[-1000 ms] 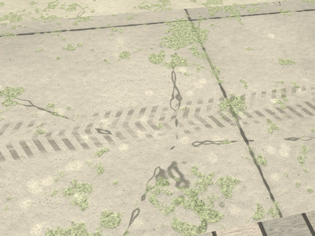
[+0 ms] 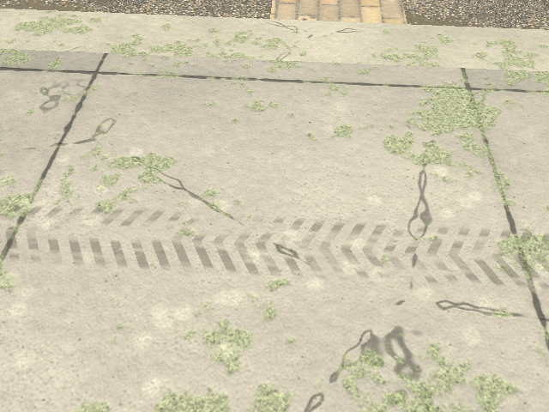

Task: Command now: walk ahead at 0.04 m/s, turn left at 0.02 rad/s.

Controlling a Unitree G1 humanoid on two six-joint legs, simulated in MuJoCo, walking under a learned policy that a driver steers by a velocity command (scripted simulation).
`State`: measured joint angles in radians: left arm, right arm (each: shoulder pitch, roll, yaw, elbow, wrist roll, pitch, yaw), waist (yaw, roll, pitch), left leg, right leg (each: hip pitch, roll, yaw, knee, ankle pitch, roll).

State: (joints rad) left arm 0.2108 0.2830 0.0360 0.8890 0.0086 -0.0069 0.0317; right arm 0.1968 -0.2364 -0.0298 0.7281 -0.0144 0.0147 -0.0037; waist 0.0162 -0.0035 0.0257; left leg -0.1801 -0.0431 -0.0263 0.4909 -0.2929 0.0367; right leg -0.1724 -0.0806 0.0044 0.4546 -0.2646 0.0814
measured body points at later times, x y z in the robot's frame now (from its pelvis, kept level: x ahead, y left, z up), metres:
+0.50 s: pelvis +0.12 -0.07 +0.01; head +0.14 -0.09 +0.46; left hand +0.09 +0.19 -0.12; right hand +0.28 -0.33 -0.10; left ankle +0.20 +0.10 -0.66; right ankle +0.03 -0.14 -0.74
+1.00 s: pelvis +0.40 -0.03 +0.01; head +0.42 -0.03 +0.46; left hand +0.54 +0.25 -0.10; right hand +0.45 -0.30 -0.12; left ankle +0.41 +0.05 -0.74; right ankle +0.47 -0.20 -0.66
